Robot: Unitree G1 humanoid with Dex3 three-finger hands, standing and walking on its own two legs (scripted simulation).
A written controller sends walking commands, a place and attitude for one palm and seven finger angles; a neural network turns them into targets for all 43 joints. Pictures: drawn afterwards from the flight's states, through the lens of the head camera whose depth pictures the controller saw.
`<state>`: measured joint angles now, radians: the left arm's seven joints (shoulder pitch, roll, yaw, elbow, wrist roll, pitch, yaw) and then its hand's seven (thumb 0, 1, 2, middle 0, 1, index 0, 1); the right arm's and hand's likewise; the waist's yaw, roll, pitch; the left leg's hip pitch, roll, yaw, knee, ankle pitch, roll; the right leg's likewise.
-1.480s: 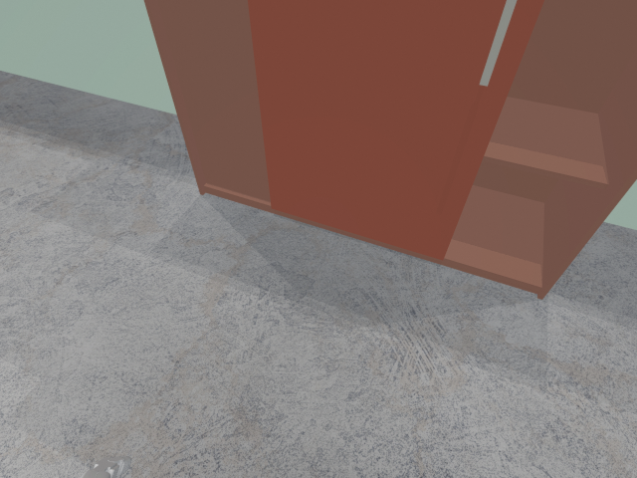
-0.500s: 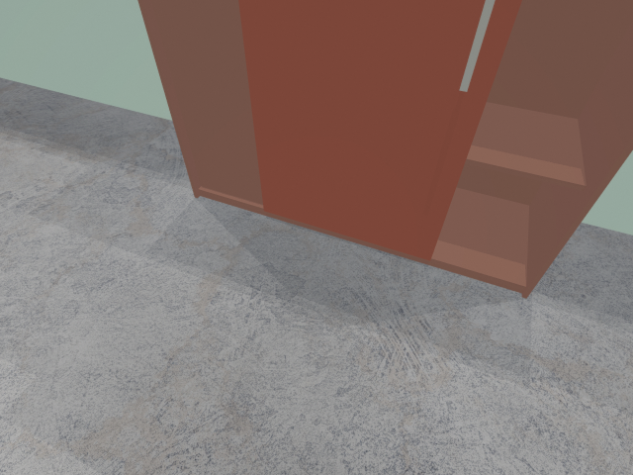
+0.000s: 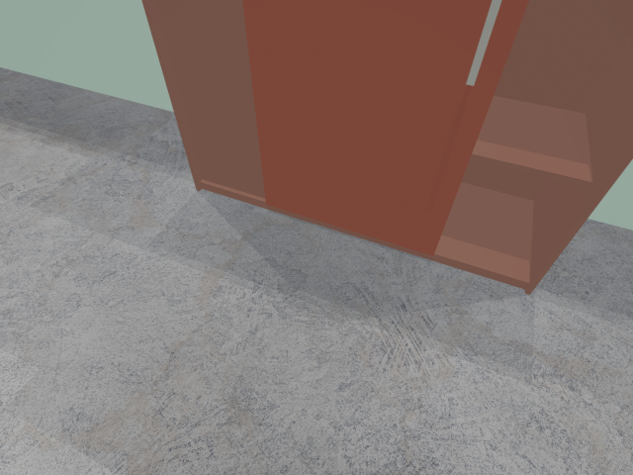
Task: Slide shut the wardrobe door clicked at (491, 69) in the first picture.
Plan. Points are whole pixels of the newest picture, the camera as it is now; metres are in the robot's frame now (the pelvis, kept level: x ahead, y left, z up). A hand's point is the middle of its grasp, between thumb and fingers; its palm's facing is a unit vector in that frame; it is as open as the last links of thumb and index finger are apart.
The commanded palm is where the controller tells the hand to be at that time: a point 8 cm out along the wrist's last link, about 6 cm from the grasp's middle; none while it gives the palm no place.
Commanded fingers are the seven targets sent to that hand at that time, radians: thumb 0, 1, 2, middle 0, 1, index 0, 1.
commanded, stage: walk to a spot facing it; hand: left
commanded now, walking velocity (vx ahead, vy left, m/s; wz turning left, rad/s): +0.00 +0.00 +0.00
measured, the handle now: (489, 24) +1.06 -0.35 +0.15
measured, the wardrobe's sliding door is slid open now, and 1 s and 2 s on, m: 0.37 0.37 0.37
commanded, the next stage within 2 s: none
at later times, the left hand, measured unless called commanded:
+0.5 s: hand out of the picture +0.07 +0.17 -0.18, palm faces -0.14 -0.95 -0.27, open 7.4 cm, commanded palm none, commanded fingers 0.00 0.90 0.90 -0.20 -0.30 -0.20 -0.30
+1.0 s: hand (218, 453) +0.19 +0.17 -0.19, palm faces -0.30 -0.94 -0.19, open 7.4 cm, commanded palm none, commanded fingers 0.00 0.90 0.90 -0.20 -0.30 -0.20 -0.30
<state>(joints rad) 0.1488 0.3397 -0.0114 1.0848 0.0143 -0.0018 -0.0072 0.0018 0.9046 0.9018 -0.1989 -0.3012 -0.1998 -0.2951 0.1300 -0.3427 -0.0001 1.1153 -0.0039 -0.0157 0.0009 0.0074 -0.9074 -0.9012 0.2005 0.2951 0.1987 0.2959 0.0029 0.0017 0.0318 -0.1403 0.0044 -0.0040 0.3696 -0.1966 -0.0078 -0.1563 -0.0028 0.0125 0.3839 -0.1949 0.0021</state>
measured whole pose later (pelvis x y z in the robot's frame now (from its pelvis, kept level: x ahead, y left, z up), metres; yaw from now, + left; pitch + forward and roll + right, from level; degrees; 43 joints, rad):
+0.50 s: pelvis +0.01 -0.03 -0.03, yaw -11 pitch -1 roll +1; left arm 0.30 0.21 0.03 0.95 0.03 0.02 -0.03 0.00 0.91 0.90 -0.20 -0.30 -0.20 -0.29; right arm 0.19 -0.25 -0.04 1.00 -0.02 0.04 0.00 0.01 -0.91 -0.90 0.20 0.30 0.20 0.30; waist 0.04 0.04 0.04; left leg -0.35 0.08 0.07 0.92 -0.52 -0.03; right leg -0.31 0.04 -0.03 0.71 -0.38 -0.06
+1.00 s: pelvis +0.20 -0.03 -0.03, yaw -26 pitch +1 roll -1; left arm 0.48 0.18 0.06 1.04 0.02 -0.04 0.01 0.00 0.90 0.90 -0.20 -0.30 -0.20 -0.30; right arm 0.08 -0.17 -0.03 0.90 -0.01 -0.06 0.01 0.01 -0.91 -0.90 0.20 0.29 0.20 0.30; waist 0.07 -0.02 0.02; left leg -0.43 0.04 0.08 0.62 -0.20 0.01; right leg -0.05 0.07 0.21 0.59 -0.48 -0.04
